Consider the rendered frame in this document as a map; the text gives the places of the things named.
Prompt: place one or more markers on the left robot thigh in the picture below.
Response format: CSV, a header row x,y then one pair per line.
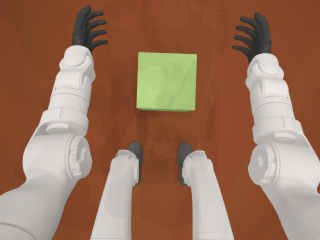
x,y
113,219

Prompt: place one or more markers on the robot left hand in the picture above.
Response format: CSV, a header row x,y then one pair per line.
x,y
81,35

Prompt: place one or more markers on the carton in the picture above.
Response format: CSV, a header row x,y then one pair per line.
x,y
166,81

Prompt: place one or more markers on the robot right hand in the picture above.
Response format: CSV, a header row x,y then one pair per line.
x,y
260,42

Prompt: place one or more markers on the right robot forearm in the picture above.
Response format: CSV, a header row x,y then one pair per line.
x,y
271,106

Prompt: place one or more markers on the robot right foot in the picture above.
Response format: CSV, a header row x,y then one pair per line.
x,y
183,151

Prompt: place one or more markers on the right robot upper arm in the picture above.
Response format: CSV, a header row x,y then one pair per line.
x,y
289,176

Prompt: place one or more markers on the left robot upper arm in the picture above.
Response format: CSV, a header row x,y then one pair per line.
x,y
53,164

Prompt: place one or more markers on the left robot forearm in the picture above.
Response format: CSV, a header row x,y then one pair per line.
x,y
70,97

